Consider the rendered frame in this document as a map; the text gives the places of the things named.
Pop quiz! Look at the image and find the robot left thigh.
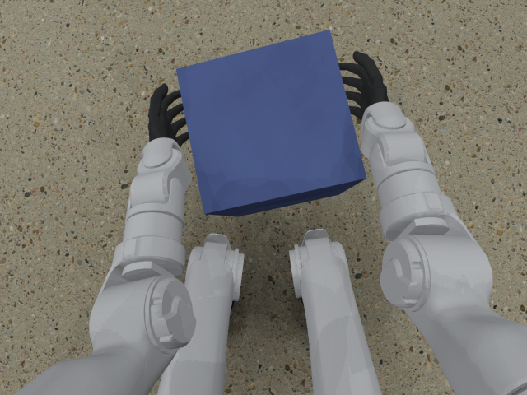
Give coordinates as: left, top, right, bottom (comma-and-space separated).
157, 242, 245, 395

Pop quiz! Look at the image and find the left robot shin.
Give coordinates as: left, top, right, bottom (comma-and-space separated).
185, 234, 232, 279

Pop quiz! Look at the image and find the robot right hand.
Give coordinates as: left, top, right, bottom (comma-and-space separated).
338, 51, 389, 121

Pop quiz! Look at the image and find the right robot forearm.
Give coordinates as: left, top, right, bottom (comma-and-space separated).
361, 101, 493, 293

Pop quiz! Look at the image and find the carton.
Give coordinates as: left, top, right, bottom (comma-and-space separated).
176, 30, 366, 217

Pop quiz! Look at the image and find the right robot upper arm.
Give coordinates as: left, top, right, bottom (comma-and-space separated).
380, 235, 527, 395

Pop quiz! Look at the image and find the left robot upper arm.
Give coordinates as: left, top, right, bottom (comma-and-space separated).
15, 275, 196, 395

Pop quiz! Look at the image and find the left robot forearm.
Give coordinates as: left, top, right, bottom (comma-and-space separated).
89, 137, 192, 338

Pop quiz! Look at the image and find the robot left hand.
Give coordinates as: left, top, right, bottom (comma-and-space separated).
148, 83, 189, 147

